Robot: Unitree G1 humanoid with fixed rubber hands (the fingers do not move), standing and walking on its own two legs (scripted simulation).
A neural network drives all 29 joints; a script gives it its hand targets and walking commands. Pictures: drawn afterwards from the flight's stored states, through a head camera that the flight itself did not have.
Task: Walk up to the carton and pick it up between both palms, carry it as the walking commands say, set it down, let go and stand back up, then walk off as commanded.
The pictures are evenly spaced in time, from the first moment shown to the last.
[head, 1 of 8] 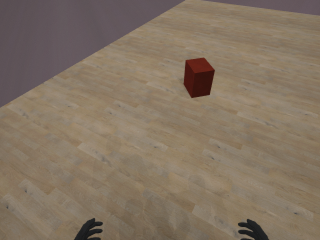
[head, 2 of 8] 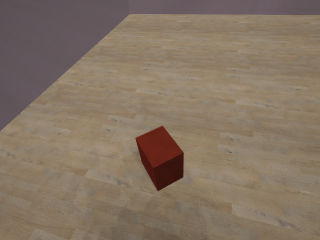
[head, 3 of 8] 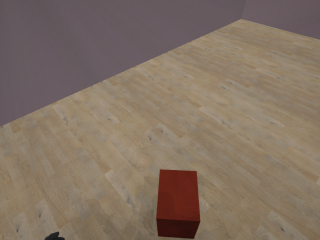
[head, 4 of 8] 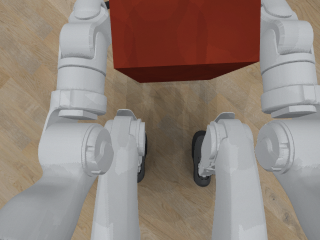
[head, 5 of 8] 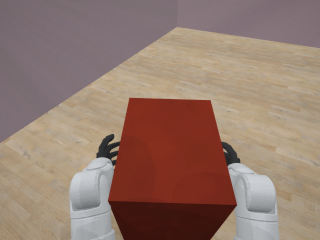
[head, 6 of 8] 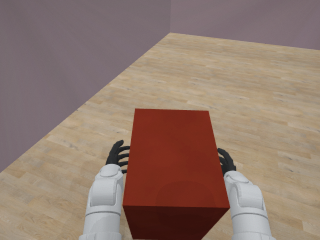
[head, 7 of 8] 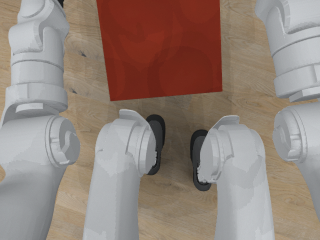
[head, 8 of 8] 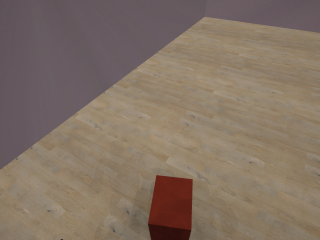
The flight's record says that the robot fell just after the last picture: no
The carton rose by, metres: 0.67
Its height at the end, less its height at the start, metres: +0.00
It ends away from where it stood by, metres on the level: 0.60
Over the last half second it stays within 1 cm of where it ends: yes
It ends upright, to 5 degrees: yes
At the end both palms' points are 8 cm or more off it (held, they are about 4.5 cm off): yes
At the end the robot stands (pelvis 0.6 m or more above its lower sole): yes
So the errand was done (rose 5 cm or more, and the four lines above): yes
